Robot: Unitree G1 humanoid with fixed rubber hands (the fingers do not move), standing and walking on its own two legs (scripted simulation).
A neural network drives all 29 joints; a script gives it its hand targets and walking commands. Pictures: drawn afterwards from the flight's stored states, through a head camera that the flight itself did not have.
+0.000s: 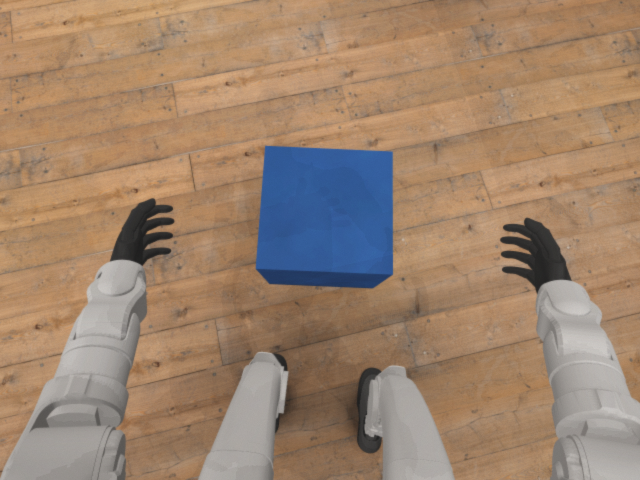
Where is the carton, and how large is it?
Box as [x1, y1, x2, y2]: [256, 146, 392, 287]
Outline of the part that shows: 265,146 256,257 256,269 269,283 373,287 391,275 392,151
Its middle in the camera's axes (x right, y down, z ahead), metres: +0.01 -0.04 +0.99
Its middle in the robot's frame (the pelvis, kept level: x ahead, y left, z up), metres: +0.53 +0.01 -0.56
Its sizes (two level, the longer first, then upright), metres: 0.291 0.283 0.278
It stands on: the floor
